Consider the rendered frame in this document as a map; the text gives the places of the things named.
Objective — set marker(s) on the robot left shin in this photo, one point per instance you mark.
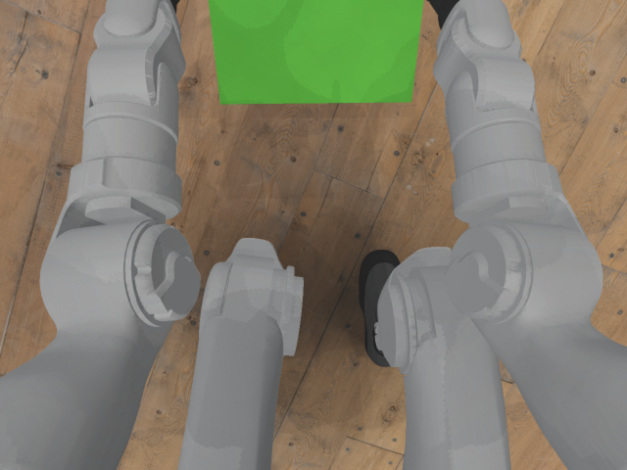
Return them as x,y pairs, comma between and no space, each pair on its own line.
216,287

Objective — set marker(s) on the carton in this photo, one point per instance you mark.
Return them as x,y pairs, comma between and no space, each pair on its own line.
315,51

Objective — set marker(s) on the right robot forearm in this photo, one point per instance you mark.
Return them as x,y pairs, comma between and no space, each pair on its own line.
494,126

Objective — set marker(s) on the robot right shin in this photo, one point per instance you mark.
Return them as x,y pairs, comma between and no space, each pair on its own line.
434,256

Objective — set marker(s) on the robot right hand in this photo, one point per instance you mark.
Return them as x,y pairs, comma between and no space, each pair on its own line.
442,8

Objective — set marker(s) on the robot shin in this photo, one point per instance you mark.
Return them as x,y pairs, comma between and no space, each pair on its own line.
216,287
434,256

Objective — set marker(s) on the robot left upper arm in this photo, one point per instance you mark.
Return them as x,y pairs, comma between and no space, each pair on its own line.
113,292

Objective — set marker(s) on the left robot forearm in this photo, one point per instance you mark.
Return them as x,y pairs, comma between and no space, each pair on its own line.
130,123

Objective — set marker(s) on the robot right upper arm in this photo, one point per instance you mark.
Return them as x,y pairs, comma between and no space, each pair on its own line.
530,289

